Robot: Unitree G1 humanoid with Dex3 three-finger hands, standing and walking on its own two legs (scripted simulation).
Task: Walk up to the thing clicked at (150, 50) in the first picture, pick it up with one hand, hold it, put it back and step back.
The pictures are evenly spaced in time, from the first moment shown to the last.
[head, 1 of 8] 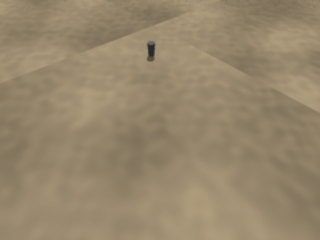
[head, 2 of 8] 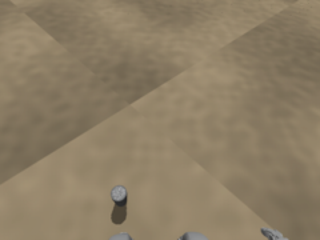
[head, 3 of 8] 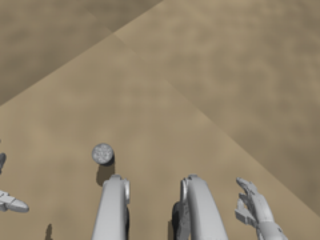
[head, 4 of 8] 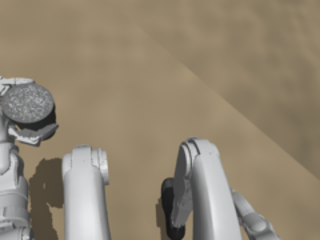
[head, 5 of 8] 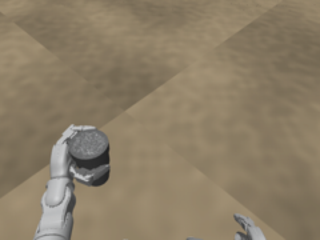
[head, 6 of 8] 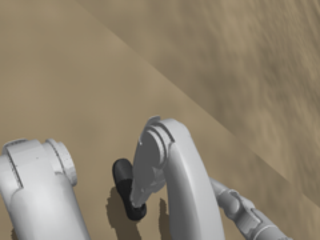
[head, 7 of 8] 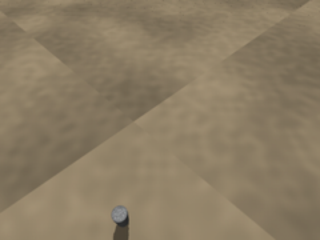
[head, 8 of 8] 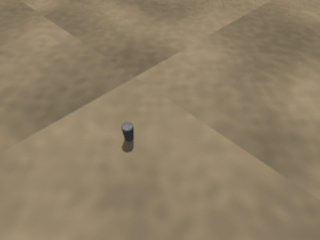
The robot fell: no
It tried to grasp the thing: yes
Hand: left
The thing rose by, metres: 0.68
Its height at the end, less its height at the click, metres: +0.00
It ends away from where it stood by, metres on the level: 0.02
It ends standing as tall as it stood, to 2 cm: yes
